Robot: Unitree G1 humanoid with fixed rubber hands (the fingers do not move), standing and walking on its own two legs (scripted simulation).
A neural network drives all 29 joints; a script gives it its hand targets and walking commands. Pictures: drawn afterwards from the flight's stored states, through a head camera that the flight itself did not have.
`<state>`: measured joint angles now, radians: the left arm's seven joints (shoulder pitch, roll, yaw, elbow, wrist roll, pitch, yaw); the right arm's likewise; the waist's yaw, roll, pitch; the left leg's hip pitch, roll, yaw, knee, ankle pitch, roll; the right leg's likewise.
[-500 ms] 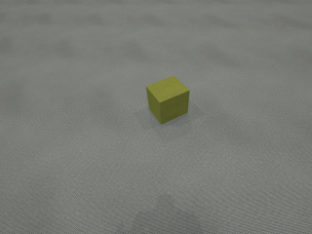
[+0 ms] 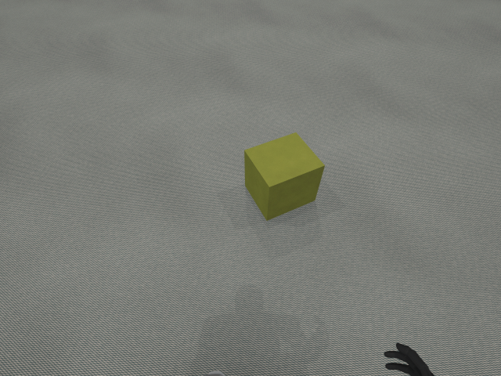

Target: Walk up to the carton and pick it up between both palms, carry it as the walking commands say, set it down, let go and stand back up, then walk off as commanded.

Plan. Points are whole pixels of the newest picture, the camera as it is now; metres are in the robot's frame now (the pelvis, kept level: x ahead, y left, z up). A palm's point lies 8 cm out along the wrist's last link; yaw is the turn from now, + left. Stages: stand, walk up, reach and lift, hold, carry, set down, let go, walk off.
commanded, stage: walk up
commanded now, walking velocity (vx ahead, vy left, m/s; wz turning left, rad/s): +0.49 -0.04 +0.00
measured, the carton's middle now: (281, 176) +1.04 -0.06 -0.63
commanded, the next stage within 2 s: none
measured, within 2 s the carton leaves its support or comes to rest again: neither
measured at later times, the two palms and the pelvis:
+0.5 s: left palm (195, 238) +0.40 +0.17 -0.09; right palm (453, 366) +0.20 -0.31 -0.14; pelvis +0.25 -0.07 +0.01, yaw +0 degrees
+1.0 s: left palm (172, 256) +0.38 +0.22 -0.14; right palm (377, 180) +0.59 -0.25 -0.11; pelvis +0.45 -0.02 +0.01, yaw +0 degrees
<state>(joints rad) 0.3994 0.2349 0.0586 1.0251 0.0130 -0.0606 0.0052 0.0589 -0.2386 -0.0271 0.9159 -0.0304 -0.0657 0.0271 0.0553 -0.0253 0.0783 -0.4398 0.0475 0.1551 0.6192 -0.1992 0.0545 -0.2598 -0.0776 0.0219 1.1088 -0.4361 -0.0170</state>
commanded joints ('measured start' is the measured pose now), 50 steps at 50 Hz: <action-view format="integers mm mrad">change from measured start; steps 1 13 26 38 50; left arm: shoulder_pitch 33 -358 -98 53 114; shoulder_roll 47 23 131 95 59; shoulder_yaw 15 -8 30 5 30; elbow -41 -177 -65 8 28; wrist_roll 10 6 12 14 15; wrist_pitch -5 43 -21 -34 46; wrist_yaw -11 -72 -16 6 6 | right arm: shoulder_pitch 163 362 329 33 304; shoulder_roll -114 -116 -36 -10 -218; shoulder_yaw -34 -47 -38 -30 -65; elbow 23 76 94 -17 62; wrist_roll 5 1 -1 9 19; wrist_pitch -17 -34 7 77 24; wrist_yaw -15 -22 -19 21 -48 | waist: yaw -59 -118 -28 1 -102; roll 113 152 -71 -143 128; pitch -105 57 -88 29 -160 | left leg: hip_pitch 314 282 -198 -139 408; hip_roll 294 244 113 56 448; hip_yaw -414 -146 -186 -72 -543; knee -392 -505 568 196 -356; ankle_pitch -28 26 -112 101 179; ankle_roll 69 49 -53 -115 60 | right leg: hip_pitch -302 -262 226 167 -260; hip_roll -59 -32 -294 -208 -3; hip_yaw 41 -83 268 -43 37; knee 126 -415 -857 -888 80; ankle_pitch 140 377 300 712 -59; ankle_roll -7 63 -92 -77 30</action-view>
